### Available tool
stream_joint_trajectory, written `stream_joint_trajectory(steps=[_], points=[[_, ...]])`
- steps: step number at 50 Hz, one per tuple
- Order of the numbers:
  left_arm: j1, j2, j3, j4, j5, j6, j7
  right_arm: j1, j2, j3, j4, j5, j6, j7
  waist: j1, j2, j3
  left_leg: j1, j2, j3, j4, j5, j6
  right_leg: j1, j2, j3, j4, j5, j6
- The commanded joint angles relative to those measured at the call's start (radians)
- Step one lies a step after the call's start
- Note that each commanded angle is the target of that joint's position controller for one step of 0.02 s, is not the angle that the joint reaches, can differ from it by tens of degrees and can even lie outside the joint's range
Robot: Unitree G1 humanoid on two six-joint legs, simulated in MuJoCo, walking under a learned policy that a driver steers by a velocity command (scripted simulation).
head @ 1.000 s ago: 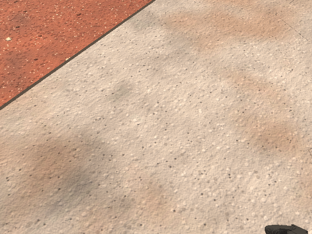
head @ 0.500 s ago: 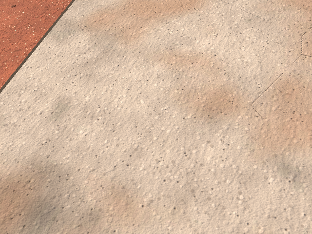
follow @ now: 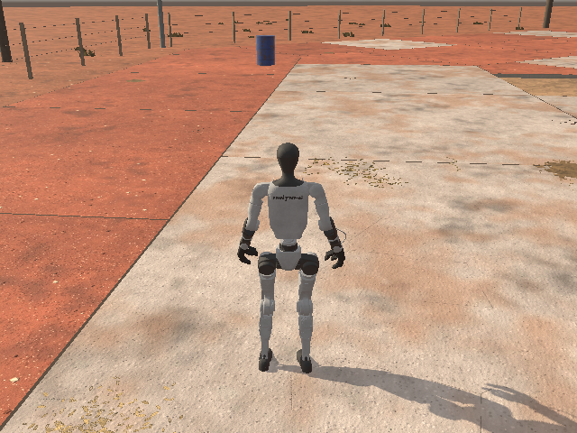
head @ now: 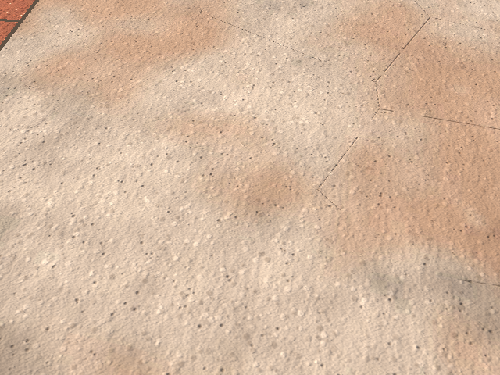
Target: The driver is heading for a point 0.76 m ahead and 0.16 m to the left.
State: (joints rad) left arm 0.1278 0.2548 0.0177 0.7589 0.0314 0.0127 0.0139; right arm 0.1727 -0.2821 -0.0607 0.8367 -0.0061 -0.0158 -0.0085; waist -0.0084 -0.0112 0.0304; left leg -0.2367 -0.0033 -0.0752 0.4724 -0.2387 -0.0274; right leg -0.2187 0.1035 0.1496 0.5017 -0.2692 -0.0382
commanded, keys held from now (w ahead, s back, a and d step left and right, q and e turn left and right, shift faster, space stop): w+q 0.16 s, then q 0.50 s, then e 0.34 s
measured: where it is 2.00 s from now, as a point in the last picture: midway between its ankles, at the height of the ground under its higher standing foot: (246, 371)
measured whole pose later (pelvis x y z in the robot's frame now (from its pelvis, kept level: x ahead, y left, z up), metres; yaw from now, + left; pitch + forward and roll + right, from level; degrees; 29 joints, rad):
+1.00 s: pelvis +0.15 +0.06 -0.01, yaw +19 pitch +0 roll +1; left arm 0.24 0.27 0.03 0.70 0.00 0.00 0.01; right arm 0.14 -0.25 -0.02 0.71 -0.03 0.00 -0.02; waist 0.01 0.02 0.02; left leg -0.30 -0.05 -0.02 0.58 -0.27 0.03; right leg -0.31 -0.02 0.07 0.59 -0.29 0.03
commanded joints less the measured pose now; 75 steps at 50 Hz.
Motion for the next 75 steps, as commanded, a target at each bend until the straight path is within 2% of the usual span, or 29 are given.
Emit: stream_joint_trajectory(steps=[1, 4, 8, 11, 12, 14, 19, 22, 25, 26, 27, 28, 29, 31, 36, 43, 45, 47, 49, 54, 55, 57, 58, 66, 69, 72, 73, 74, 75], points=[[0.040, 0.164, 0.049, -0.033, 0.001, -0.013, 0.016, -0.089, -0.161, -0.026, -0.077, 0.010, -0.016, 0.004, 0.051, 0.158, -0.084, 0.022, 0.150, -0.212, -0.121, 0.167, 0.143, 0.043, -0.049, -0.037, -0.015, -0.024, 0.032], [0.000, 0.122, 0.049, -0.060, -0.022, -0.013, 0.016, -0.016, -0.178, -0.027, -0.056, 0.027, -0.013, -0.009, 0.028, 0.198, -0.018, -0.015, 0.155, -0.336, -0.199, -0.348, 0.186, -0.052, -0.019, -0.108, 0.059, -0.202, 0.022], [0.071, 0.105, 0.059, -0.039, -0.041, -0.078, -0.003, -0.061, -0.166, -0.026, -0.095, 0.034, -0.005, -0.027, 0.073, 0.178, 0.007, -0.136, 0.118, -0.379, -0.174, -0.391, 0.185, 0.081, -0.077, -0.076, -0.069, -0.120, -0.014], [0.172, 0.244, 0.098, -0.006, -0.019, -0.083, 0.001, -0.137, -0.096, -0.006, -0.190, 0.025, -0.018, -0.024, 0.081, -0.190, 0.022, -0.460, -0.073, -0.057, 0.310, -0.293, 0.051, 0.300, -0.431, 0.355, -0.248, 0.126, -0.192], [0.157, 0.200, 0.089, -0.013, -0.016, -0.081, 0.007, -0.105, -0.144, -0.022, -0.184, 0.015, -0.022, -0.019, 0.058, -0.145, 0.029, -0.518, -0.014, -0.064, 0.477, -0.372, 0.025, 0.318, -0.502, 0.350, -0.197, 0.456, -0.246], [0.118, 0.169, 0.083, -0.033, -0.026, -0.063, 0.020, -0.056, -0.134, -0.030, -0.165, 0.033, -0.008, -0.007, 0.033, -0.069, -0.023, -0.541, 0.028, -0.042, 0.580, -0.311, -0.008, 0.366, -0.455, 0.170, -0.139, 0.715, -0.206], [0.101, 0.209, 0.092, -0.037, -0.037, -0.007, 0.046, -0.148, -0.047, 0.003, -0.228, 0.046, 0.010, 0.051, 0.067, -0.116, -0.022, -0.356, 0.033, 0.102, 0.340, -0.033, -0.035, 0.232, -0.323, -0.115, -0.178, 0.692, -0.129], [0.095, 0.237, 0.097, -0.046, -0.048, -0.007, 0.046, -0.117, -0.097, -0.017, -0.245, 0.033, 0.011, 0.068, 0.042, -0.127, -0.064, -0.181, -0.005, 0.150, 0.206, 0.027, 0.011, 0.172, -0.328, -0.174, -0.103, 0.729, -0.100], [0.097, 0.197, 0.084, -0.050, -0.056, -0.035, 0.035, 0.099, -0.185, -0.067, -0.201, 0.021, 0.014, 0.046, -0.074, -0.047, -0.162, 0.175, -0.057, 0.128, 0.002, 0.240, 0.107, 0.007, -0.257, -0.258, 0.249, 0.637, -0.009], [0.130, 0.121, 0.058, -0.073, 0.001, -0.046, 0.021, 0.150, -0.275, -0.085, -0.211, 0.022, 0.020, 0.017, -0.061, 0.194, -0.211, 0.399, 0.176, -0.198, 0.002, 0.637, 0.211, -0.269, -0.166, -0.270, 0.562, -0.104, 0.065], [0.171, 0.118, 0.049, -0.106, 0.002, -0.055, 0.010, 0.120, -0.332, -0.081, -0.265, -0.013, 0.012, 0.019, -0.027, 0.249, -0.371, 0.445, 0.425, -0.654, -0.074, 0.622, 0.453, -0.403, -0.028, -0.111, 0.812, -0.486, 0.096], [0.131, 0.200, 0.070, -0.100, -0.033, -0.051, 0.004, 0.082, -0.268, -0.070, -0.271, -0.004, 0.002, 0.029, -0.061, 0.109, -0.331, 0.372, 0.397, -0.578, -0.115, 0.476, 0.460, -0.445, -0.082, -0.029, 0.870, -0.413, 0.103], [0.089, 0.204, 0.072, -0.116, -0.051, -0.046, 0.007, 0.026, -0.230, -0.060, -0.267, 0.008, -0.004, 0.028, -0.033, 0.103, -0.207, 0.255, 0.335, -0.482, -0.140, 0.290, 0.399, -0.473, -0.112, -0.044, 0.827, -0.330, 0.088], [0.081, 0.209, 0.081, -0.097, -0.025, -0.024, 0.032, -0.063, -0.185, -0.047, -0.273, 0.021, 0.003, 0.017, 0.013, 0.066, -0.097, 0.048, 0.217, -0.341, -0.169, 0.125, 0.287, -0.399, -0.160, -0.045, 0.668, -0.200, 0.090], [0.141, 0.134, 0.059, -0.074, -0.019, -0.013, 0.027, -0.082, -0.154, -0.034, -0.270, -0.001, 0.012, -0.006, 0.033, 0.120, -0.153, -0.062, 0.149, -0.188, -0.154, 0.258, 0.274, -0.223, -0.141, -0.097, 0.472, -0.083, 0.125], [0.087, 0.110, 0.040, -0.092, -0.031, -0.022, 0.004, -0.072, -0.097, 0.007, -0.200, -0.022, 0.008, 0.010, 0.014, 0.130, -0.081, -0.138, 0.151, -0.163, -0.139, -0.090, 0.226, 0.007, -0.146, -0.135, 0.081, 0.039, 0.082], [0.062, 0.165, 0.047, -0.124, -0.014, -0.027, 0.007, -0.013, -0.097, 0.010, -0.176, -0.021, 0.001, 0.005, 0.004, 0.057, -0.055, -0.121, 0.105, -0.140, -0.064, -0.089, 0.143, 0.035, -0.191, -0.057, -0.030, 0.237, 0.044], [0.043, 0.244, 0.073, -0.128, -0.029, -0.025, 0.006, 0.025, -0.101, 0.001, -0.181, -0.026, -0.005, -0.007, -0.054, -0.177, -0.049, -0.073, -0.035, 0.040, 0.061, -0.084, 0.056, -0.075, -0.267, 0.088, -0.072, 0.232, -0.053], [0.050, 0.182, 0.061, -0.139, -0.027, -0.027, 0.001, -0.033, -0.103, -0.008, -0.195, -0.016, 0.006, -0.021, -0.025, -0.190, -0.044, -0.028, -0.036, 0.067, 0.125, -0.030, 0.042, -0.122, -0.283, 0.160, -0.118, 0.157, -0.071], [0.068, 0.172, 0.070, -0.189, -0.042, -0.017, 0.012, 0.010, -0.084, -0.027, -0.203, -0.011, 0.018, -0.014, -0.020, -0.091, -0.113, 0.046, 0.013, 0.046, 0.068, -0.055, 0.090, -0.153, -0.202, 0.124, 0.000, 0.092, -0.040], [0.058, 0.142, 0.064, -0.205, -0.046, -0.011, 0.013, 0.035, -0.095, -0.033, -0.200, -0.010, 0.017, -0.010, -0.031, 0.001, -0.105, 0.088, 0.068, -0.022, -0.011, -0.196, 0.125, -0.240, -0.139, 0.052, 0.086, -0.078, -0.012], [0.002, 0.124, 0.058, -0.264, -0.049, -0.011, 0.010, 0.125, -0.177, -0.054, -0.178, 0.001, 0.000, -0.003, -0.071, 0.232, -0.035, 0.186, 0.390, -0.439, -0.263, -0.434, 0.311, -0.536, -0.091, -0.100, 0.455, -0.298, 0.035], [-0.027, 0.153, 0.070, -0.274, -0.052, -0.015, 0.007, 0.140, -0.164, -0.048, -0.178, -0.008, -0.019, -0.008, -0.076, 0.147, -0.005, 0.183, 0.438, -0.504, -0.276, -0.396, 0.352, -0.615, -0.142, -0.046, 0.608, -0.294, 0.036], [-0.048, 0.073, 0.038, -0.278, -0.056, -0.034, -0.046, 0.080, -0.186, -0.055, -0.147, 0.008, -0.049, -0.008, -0.067, 0.106, -0.007, 0.116, 0.249, 0.056, -0.289, -0.009, 0.205, -0.387, -0.196, -0.161, 0.334, -0.021, 0.066], [-0.047, 0.101, 0.043, -0.286, -0.061, -0.031, -0.053, 0.100, -0.227, -0.067, -0.124, 0.028, -0.047, 0.011, -0.065, 0.121, -0.007, 0.116, 0.281, 0.090, -0.260, -0.030, 0.195, -0.287, -0.170, -0.208, 0.211, -0.022, 0.038], [0.092, 0.155, 0.078, -0.246, -0.054, -0.021, -0.049, 0.088, -0.217, -0.061, -0.113, 0.040, -0.041, 0.018, 0.029, 0.092, -0.052, 0.037, 0.265, 0.188, -0.037, 0.164, 0.137, -0.017, -0.081, -0.282, 0.076, 0.015, -0.032], [0.248, 0.218, 0.115, -0.204, -0.061, -0.016, -0.038, 0.104, -0.168, -0.044, -0.113, 0.025, -0.046, 0.017, 0.103, 0.026, -0.134, -0.054, 0.207, 0.264, 0.219, 0.268, 0.092, 0.202, -0.069, -0.233, 0.054, 0.013, -0.074], [0.367, 0.360, 0.148, -0.200, -0.059, -0.017, -0.021, 0.060, -0.081, -0.016, -0.187, -0.014, -0.058, 0.013, 0.129, -0.257, -0.161, -0.428, 0.078, 0.300, 0.647, -0.128, -0.003, 0.426, -0.335, 0.272, -0.085, -0.077, -0.218], [0.355, 0.356, 0.131, -0.234, -0.056, -0.045, -0.033, 0.015, -0.097, -0.011, -0.229, 0.005, -0.088, 0.013, 0.127, -0.254, -0.257, -0.642, -0.024, 0.050, 0.848, -0.337, -0.011, 0.502, -0.458, 0.702, -0.272, -0.264, -0.349]])
Keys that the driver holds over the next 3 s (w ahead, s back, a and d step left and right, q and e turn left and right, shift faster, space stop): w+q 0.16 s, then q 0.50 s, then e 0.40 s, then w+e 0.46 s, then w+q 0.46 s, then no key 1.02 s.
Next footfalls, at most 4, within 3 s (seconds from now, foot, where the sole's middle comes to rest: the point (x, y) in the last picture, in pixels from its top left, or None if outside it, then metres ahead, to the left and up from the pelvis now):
0.52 left None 0.17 0.18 -0.77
0.90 right None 0.25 -0.05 -0.77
1.46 right None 0.37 -0.08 -0.77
1.98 left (205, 299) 0.71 0.15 -0.77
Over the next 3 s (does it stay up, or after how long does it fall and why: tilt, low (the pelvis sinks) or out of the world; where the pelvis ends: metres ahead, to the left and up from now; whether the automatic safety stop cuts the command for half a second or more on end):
stays up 0.77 0.04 -0.01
